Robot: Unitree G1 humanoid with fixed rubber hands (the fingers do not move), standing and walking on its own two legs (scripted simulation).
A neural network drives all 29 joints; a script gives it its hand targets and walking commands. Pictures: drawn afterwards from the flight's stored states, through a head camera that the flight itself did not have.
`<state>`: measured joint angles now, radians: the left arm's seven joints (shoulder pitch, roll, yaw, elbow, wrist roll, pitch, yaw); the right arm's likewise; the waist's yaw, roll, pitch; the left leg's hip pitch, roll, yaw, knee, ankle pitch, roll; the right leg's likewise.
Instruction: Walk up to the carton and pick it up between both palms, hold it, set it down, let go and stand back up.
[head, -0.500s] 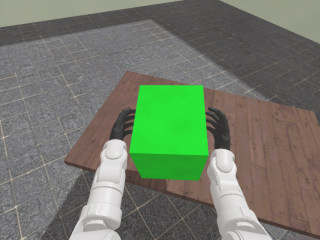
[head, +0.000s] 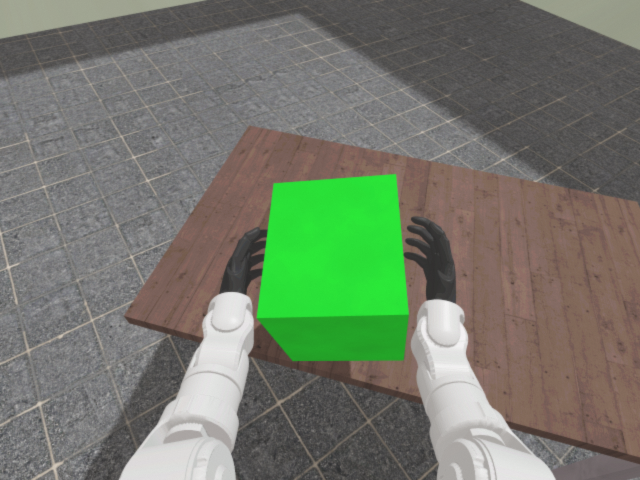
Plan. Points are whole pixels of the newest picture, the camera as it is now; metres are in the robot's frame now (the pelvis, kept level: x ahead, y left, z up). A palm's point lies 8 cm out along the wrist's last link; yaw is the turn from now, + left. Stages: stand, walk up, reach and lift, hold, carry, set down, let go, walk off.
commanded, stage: set down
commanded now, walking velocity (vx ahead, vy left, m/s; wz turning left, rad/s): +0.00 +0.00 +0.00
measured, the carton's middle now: (340, 274) +0.41 -0.03 +0.00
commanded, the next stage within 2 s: none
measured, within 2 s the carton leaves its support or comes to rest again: rests again in 1.86 s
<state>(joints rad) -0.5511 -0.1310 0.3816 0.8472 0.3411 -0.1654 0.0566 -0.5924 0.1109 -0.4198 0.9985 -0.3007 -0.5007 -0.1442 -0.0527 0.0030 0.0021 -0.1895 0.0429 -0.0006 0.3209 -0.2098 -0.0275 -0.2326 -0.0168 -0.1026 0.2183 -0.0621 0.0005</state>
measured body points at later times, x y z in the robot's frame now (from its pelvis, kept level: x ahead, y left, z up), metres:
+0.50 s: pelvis +0.00 +0.00 +0.00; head +0.08 -0.01 +0.44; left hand +0.39 +0.10 -0.01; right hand +0.38 -0.16 +0.02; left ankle -0.03 +0.13 -0.75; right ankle +0.03 -0.12 -0.75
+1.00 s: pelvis +0.00 +0.00 -0.01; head +0.10 -0.01 +0.43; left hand +0.39 +0.10 -0.05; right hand +0.38 -0.17 -0.01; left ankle -0.03 +0.13 -0.75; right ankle +0.03 -0.12 -0.75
